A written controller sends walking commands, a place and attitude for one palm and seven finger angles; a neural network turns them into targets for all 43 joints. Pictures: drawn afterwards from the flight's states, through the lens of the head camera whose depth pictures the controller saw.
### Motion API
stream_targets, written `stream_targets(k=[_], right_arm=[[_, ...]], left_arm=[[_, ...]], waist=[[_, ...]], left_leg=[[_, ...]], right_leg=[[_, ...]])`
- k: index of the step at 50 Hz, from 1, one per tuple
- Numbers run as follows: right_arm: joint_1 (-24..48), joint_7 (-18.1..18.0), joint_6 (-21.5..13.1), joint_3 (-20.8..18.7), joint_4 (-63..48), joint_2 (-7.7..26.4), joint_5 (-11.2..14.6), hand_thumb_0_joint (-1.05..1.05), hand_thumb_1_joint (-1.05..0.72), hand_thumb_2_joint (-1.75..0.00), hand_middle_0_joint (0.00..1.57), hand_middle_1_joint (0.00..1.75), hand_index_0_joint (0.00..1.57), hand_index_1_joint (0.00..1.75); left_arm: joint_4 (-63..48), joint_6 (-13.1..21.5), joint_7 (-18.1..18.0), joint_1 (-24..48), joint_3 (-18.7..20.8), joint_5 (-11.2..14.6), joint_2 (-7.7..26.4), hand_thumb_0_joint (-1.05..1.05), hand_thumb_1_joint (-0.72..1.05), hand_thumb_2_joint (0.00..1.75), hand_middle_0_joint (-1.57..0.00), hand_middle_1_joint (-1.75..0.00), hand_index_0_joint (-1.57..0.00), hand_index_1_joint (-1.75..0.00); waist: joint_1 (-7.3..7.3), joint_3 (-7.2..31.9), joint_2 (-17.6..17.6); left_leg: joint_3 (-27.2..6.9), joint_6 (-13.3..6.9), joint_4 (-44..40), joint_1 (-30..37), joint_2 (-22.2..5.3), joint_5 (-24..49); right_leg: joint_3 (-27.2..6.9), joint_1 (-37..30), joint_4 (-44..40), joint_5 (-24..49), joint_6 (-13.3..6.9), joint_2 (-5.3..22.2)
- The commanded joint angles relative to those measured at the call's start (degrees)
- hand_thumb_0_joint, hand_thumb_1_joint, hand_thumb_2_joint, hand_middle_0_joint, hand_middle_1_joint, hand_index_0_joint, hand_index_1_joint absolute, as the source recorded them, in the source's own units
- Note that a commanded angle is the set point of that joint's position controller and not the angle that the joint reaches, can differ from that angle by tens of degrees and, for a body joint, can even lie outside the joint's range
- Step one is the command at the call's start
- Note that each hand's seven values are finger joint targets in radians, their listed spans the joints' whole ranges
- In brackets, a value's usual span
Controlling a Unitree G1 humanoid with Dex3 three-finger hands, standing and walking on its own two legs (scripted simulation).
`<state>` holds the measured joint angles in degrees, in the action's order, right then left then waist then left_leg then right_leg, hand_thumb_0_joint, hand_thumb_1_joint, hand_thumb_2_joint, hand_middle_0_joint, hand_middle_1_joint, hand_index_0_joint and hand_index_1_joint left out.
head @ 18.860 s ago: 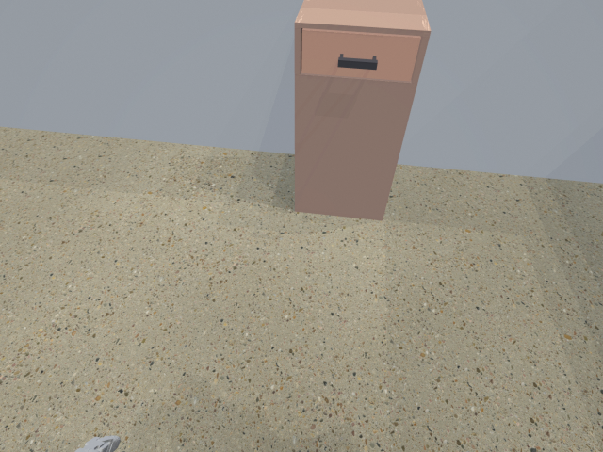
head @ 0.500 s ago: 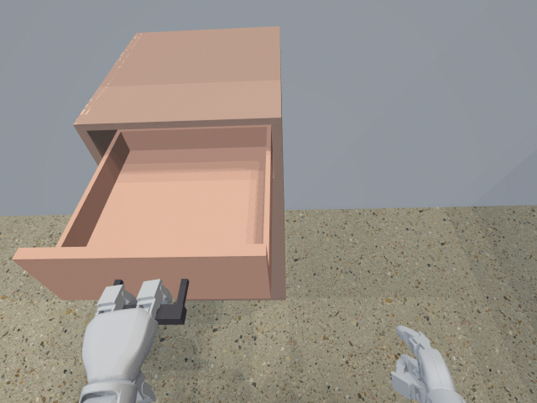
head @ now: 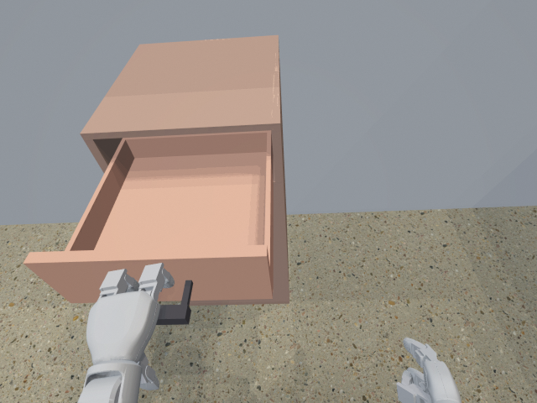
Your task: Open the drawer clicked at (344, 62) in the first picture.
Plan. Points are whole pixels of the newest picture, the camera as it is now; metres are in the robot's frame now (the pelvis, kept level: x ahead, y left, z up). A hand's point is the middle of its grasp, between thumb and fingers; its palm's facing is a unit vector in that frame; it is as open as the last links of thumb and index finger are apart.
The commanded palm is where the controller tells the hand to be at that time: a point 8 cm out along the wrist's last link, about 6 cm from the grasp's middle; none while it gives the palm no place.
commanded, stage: lift the hand off the handle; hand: left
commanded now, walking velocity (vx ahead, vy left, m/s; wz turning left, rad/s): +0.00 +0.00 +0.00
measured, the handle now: (152, 301) +0.26 +0.23 +0.00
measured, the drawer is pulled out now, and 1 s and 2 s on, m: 0.30 0.30 0.30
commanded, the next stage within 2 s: draw the hand back to the body in 1.08 s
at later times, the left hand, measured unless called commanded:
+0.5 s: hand (127, 303) +0.22 +0.22 +0.08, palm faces +0.11 -0.11 -0.99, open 13.7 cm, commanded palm +0.18 +0.22 +0.14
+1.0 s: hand (104, 269) +0.23 +0.22 +0.15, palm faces +0.17 -0.11 -0.98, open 13.8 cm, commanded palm +0.18 +0.22 +0.20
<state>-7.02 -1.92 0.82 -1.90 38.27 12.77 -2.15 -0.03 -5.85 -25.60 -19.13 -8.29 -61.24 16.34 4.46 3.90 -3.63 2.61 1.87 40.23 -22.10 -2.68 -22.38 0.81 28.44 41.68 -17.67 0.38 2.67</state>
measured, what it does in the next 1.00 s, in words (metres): stands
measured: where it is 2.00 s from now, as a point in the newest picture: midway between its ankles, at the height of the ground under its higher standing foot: outside the picture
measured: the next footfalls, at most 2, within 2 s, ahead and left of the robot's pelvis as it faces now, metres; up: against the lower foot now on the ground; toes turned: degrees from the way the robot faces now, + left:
none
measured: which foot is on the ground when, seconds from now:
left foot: down 0.00-1.00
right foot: down 0.00-1.00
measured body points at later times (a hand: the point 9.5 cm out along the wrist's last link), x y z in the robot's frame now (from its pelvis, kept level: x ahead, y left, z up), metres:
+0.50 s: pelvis +0.01 +0.00 +0.02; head +0.00 -0.04 +0.47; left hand +0.21 +0.22 +0.13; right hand +0.24 -0.19 -0.08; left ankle -0.02 +0.14 -0.72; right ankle +0.04 -0.12 -0.72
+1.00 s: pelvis +0.01 +0.01 +0.03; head -0.01 -0.04 +0.47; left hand +0.21 +0.23 +0.20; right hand +0.25 -0.18 -0.07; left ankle -0.02 +0.14 -0.72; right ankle +0.04 -0.12 -0.72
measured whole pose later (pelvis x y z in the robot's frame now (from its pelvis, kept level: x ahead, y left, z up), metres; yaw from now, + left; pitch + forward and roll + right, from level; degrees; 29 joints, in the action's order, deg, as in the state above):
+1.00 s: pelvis +0.01 +0.01 +0.03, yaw +1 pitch -4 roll +0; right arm -2.4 0.6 4.3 1.5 38.5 14.0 0.0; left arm -22.3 -11.0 -3.7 -13.9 -6.5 -53.9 24.2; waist 7.7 -0.9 -7.2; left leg 1.9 1.5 21.9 -3.0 -2.2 -14.7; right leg 2.3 8.6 23.4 -10.5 0.9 2.6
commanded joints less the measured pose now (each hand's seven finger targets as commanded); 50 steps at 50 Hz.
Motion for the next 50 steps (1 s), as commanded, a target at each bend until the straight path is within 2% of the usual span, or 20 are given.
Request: stream_targets(k=[1,7,10,15,17,19,22,23,28,29,32,33,34,35,37,38,41,43,47,50], right_arm=[[10.0,-0.3,-2.6,-0.8,-10.0,5.1,0.2,0.00,-0.90,-0.90,0.20,0.30,0.20,0.30],[11.1,-0.4,-2.1,-0.2,-9.9,5.1,0.3,0.00,-0.90,-0.90,0.20,0.30,0.20,0.30],[11.3,-0.1,-2.1,0.1,-10.0,4.6,0.3,0.00,-0.90,-0.90,0.20,0.30,0.20,0.30],[11.7,0.2,-2.2,0.3,-10.1,4.4,0.2,0.00,-0.90,-0.90,0.20,0.30,0.20,0.30],[12.0,0.2,-2.0,0.5,-9.9,4.5,0.2,0.00,-0.90,-0.90,0.20,0.30,0.20,0.30],[12.2,0.4,-1.8,0.6,-9.5,4.2,0.4,0.00,-0.90,-0.90,0.20,0.30,0.20,0.30],[12.8,0.5,-1.7,0.6,-9.8,4.6,0.4,0.00,-0.90,-0.90,0.20,0.30,0.20,0.30],[12.8,0.8,-1.8,1.0,-10.1,4.3,0.5,0.00,-0.90,-0.90,0.20,0.30,0.20,0.30],[13.3,0.9,-1.3,1.6,-9.6,4.6,0.9,0.00,-0.90,-0.90,0.20,0.30,0.20,0.30],[13.6,0.9,-0.9,1.2,-9.2,4.8,1.1,0.00,-0.90,-0.90,0.20,0.30,0.20,0.30],[14.6,1.3,-0.9,1.5,-10.4,5.1,1.3,0.00,-0.90,-0.90,0.20,0.30,0.20,0.30],[13.7,1.6,-1.1,1.8,-10.4,4.8,1.2,0.00,-0.90,-0.90,0.20,0.30,0.20,0.30],[13.7,1.7,-0.7,1.3,-9.8,5.2,1.5,0.00,-0.90,-0.90,0.20,0.30,0.20,0.30],[13.8,1.8,-0.7,1.4,-10.4,5.3,1.3,0.00,-0.90,-0.90,0.20,0.30,0.20,0.30],[15.2,1.9,-0.4,1.8,-10.8,5.5,1.7,0.00,-0.90,-0.90,0.20,0.30,0.20,0.30],[14.4,2.1,-0.4,2.2,-10.4,5.0,1.4,0.00,-0.90,-0.90,0.20,0.30,0.20,0.30],[14.9,1.8,0.1,1.7,-10.1,5.4,1.7,0.00,-0.90,-0.90,0.20,0.30,0.20,0.30],[15.2,2.1,-0.4,2.2,-10.3,5.0,1.8,0.00,-0.90,-0.90,0.20,0.30,0.20,0.30],[17.2,2.0,0.2,2.4,-10.6,5.3,2.4,0.00,-0.90,-0.90,0.20,0.30,0.20,0.30],[16.8,2.3,0.9,2.4,-9.8,5.3,2.3,0.00,-0.90,-0.90,0.20,0.30,0.20,0.30]], left_arm=[[-13.1,-1.3,-0.3,5.1,4.0,-0.4,6.9,0.00,-0.50,0.30,-0.30,-1.20,-0.30,-1.20],[-16.7,-1.9,3.1,9.1,4.4,-0.1,8.9,0.00,-0.50,0.30,-0.30,-1.20,-0.30,-1.20],[-17.8,-1.5,4.5,9.6,2.9,0.0,7.6,0.00,-0.50,0.30,-0.30,-1.20,-0.30,-1.20],[-21.7,-1.0,6.4,9.9,3.7,0.5,8.9,0.00,-0.50,0.30,-0.30,-1.20,-0.30,-1.20],[-22.2,-1.2,7.0,10.1,6.2,0.8,11.3,0.00,-0.50,0.30,-0.30,-1.20,-0.30,-1.20],[-22.4,-1.4,7.7,10.4,5.8,1.0,10.7,0.00,-0.50,0.30,-0.30,-1.20,-0.30,-1.20],[-24.8,-1.5,9.0,9.3,7.5,1.7,12.2,0.00,-0.50,0.30,-0.30,-1.20,-0.30,-1.20],[-25.2,-1.7,9.6,8.5,5.1,1.9,10.1,0.00,-0.50,0.30,-0.30,-1.20,-0.30,-1.20],[-24.6,-3.1,12.9,11.0,5.6,2.8,11.6,0.00,-0.50,0.30,-0.30,-1.20,-0.30,-1.20],[-26.2,-3.1,13.4,11.9,6.8,3.4,13.0,0.00,-0.50,0.30,-0.30,-1.20,-0.30,-1.20],[-29.6,-3.1,14.8,7.9,8.3,4.1,13.9,0.00,-0.50,0.30,-0.30,-1.20,-0.30,-1.20],[-30.4,-2.8,15.3,7.4,6.5,4.3,12.2,0.00,-0.50,0.30,-0.30,-1.20,-0.30,-1.20],[-30.8,-2.5,15.5,7.1,9.0,5.1,14.5,0.00,-0.50,0.30,-0.30,-1.20,-0.30,-1.20],[-31.7,-2.5,15.8,5.6,8.1,5.1,13.5,0.00,-0.50,0.30,-0.30,-1.20,-0.30,-1.20],[-33.4,-3.1,16.0,7.5,10.2,5.3,15.6,0.00,-0.50,0.30,-0.30,-1.20,-0.30,-1.20],[-32.4,-3.1,16.3,7.9,8.6,4.8,14.0,0.00,-0.50,0.30,-0.30,-1.20,-0.30,-1.20],[-33.6,-3.4,16.9,12.3,9.1,5.1,15.6,0.00,-0.50,0.30,-0.30,-1.20,-0.30,-1.20],[-34.5,-3.8,17.8,13.5,7.3,5.4,13.9,0.00,-0.50,0.30,-0.30,-1.20,-0.30,-1.20],[-34.4,-5.1,19.7,14.7,10.1,6.7,17.1,0.00,-0.50,0.30,-0.30,-1.20,-0.30,-1.20],[-32.7,-5.7,21.2,16.0,7.5,6.6,15.6,0.00,-0.50,0.30,-0.30,-1.20,-0.30,-1.20]], waist=[[0.91,7.2,5.4],[1.26,6.0,3.8],[1.58,5.2,3.5],[2.15,5.6,2.7],[2.50,5.7,2.7],[2.41,4.9,2.1],[2.89,6.0,2.7],[2.73,5.5,2.9],[2.55,3.8,4.4],[2.71,4.2,2.3],[3.68,5.9,1.2],[3.38,6.3,2.8],[3.24,4.9,2.5],[3.61,4.6,2.4],[3.35,3.4,0.9],[3.31,3.1,2.3],[3.15,3.8,1.5],[3.05,4.7,0.5],[3.28,3.1,1.4],[3.12,1.6,1.2]], left_leg=[[-0.1,-2.4,-8.5,1.4,4.4,10.3],[-0.1,-2.5,-11.1,4.6,4.5,11.0],[-0.1,-2.7,-12.1,5.7,4.5,11.6],[-0.1,-2.8,-13.6,8.1,4.4,14.5],[-0.1,-2.6,-14.2,8.9,4.3,15.4],[0.1,-2.7,-14.8,9.6,4.2,16.2],[0.0,-2.7,-15.7,11.1,4.2,18.6],[0.1,-2.9,-15.8,11.2,4.2,18.9],[0.2,-3.1,-17.7,11.9,3.9,18.6],[0.1,-2.9,-18.5,12.5,3.8,18.8],[-0.2,-2.7,-18.6,13.7,3.5,22.6],[0.0,-3.1,-18.4,13.6,3.7,23.5],[0.0,-2.7,-19.1,13.7,3.3,23.8],[0.3,-2.8,-19.1,13.8,3.4,23.7],[-0.3,-2.6,-19.6,13.7,2.9,22.3],[-0.1,-2.8,-19.7,13.5,3.0,22.4],[-0.3,-2.8,-20.8,14.8,3.1,22.7],[-0.4,-3.0,-20.7,15.6,3.1,23.0],[-1.0,-2.8,-21.8,15.4,2.6,21.9],[-0.3,-2.7,-22.7,15.0,3.0,21.6]], right_leg=[[0.6,-10.3,-9.2,5.9,-2.3,-3.5],[0.2,-12.9,-11.8,5.1,-2.3,-3.6],[0.7,-13.6,-12.4,5.4,-2.2,-3.7],[0.8,-16.4,-13.7,8.4,-2.2,-3.7],[0.3,-17.8,-14.8,9.0,-2.3,-3.7],[0.4,-18.2,-15.4,10.1,-2.1,-3.6],[0.2,-20.6,-16.4,12.2,-2.1,-3.7],[1.1,-20.4,-16.1,12.4,-1.9,-3.4],[1.3,-21.8,-18.0,11.5,-1.7,-3.2],[0.8,-22.6,-18.5,12.3,-1.8,-3.4],[0.7,-25.1,-18.2,16.2,-2.0,-3.6],[1.5,-25.6,-17.8,17.1,-1.8,-3.0],[1.0,-25.4,-18.5,17.9,-1.8,-3.5],[1.5,-25.5,-18.6,17.9,-1.6,-3.3],[0.7,-25.2,-19.5,15.6,-1.9,-3.7],[1.7,-25.0,-19.3,14.8,-1.8,-3.2],[1.7,-25.4,-20.0,15.1,-1.8,-3.4],[1.9,-26.1,-20.1,14.4,-1.9,-3.2],[1.0,-26.9,-21.3,14.2,-1.9,-3.7],[1.6,-26.7,-21.6,13.7,-1.7,-3.3]])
